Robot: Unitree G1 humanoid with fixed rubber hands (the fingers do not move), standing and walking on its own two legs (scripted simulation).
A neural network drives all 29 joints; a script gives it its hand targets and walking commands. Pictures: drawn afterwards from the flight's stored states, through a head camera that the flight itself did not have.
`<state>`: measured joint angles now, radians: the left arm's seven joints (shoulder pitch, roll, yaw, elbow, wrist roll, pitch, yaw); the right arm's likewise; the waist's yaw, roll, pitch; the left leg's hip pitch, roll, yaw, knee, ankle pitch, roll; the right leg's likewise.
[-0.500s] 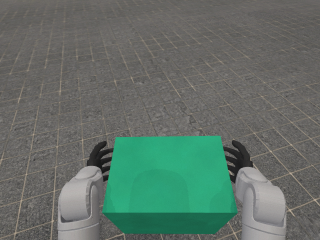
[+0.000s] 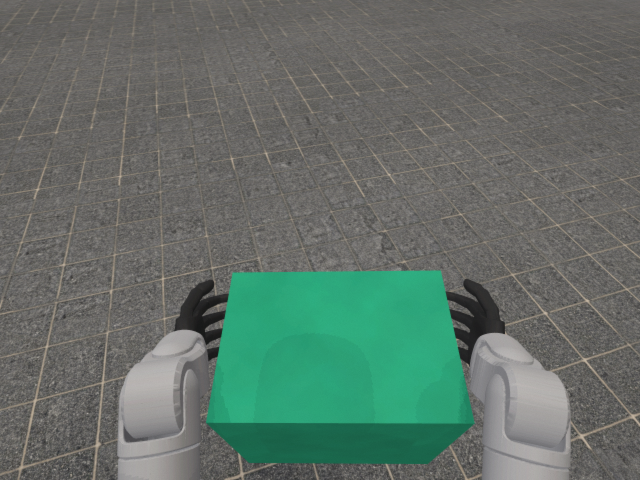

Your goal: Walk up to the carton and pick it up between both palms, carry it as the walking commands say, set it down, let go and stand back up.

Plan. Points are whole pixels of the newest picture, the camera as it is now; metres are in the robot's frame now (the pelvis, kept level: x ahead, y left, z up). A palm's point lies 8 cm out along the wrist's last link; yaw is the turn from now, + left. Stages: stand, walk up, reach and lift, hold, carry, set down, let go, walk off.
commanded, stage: carry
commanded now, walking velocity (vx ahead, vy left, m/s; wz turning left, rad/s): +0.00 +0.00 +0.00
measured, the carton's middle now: (336, 374) +0.26 +0.00 +0.00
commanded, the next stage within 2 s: hold in 0.40 s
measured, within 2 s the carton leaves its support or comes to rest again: neither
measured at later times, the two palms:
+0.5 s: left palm (200, 349) +0.28 +0.17 +0.03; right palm (463, 358) +0.27 -0.16 +0.03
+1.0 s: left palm (178, 339) +0.28 +0.19 +0.06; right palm (448, 343) +0.29 -0.14 +0.05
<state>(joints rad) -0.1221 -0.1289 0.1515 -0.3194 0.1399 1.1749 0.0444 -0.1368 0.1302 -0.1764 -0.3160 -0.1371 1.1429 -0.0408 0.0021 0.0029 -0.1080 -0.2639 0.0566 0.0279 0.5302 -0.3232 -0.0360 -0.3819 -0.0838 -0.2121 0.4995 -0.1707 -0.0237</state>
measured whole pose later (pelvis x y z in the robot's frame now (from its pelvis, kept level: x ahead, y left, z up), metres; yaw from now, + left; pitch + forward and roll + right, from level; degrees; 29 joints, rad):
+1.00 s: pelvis -0.03 +0.01 +0.00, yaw +4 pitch -7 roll +0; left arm -0.45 -0.12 0.42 0.51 0.36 0.60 -0.09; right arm -0.42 0.16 -0.40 0.42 -0.38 0.65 0.02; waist -0.03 0.05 0.04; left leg -0.08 -0.02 -0.12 0.47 -0.27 0.00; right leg -0.18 0.01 0.01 0.41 -0.11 -0.01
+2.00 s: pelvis -0.04 +0.02 -0.07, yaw +3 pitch +31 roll +2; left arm -0.56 -0.15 0.45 0.47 0.27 0.29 -0.04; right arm -0.52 0.12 -0.43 0.42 -0.28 0.33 0.01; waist -0.01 0.03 -0.15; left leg -1.12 -0.06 -0.06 0.97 -0.40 -0.02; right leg -1.24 0.01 0.07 0.90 -0.21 0.02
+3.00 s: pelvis -0.08 +0.02 -0.23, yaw +5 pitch +48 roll +3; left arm -0.89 -0.02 0.45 0.62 0.16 0.30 0.03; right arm -0.89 -0.01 -0.44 0.60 -0.21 0.34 -0.07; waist -0.02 0.02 -0.25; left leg -1.88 -0.10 -0.04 1.60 -0.57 -0.04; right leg -2.00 0.03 0.08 1.51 -0.34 0.03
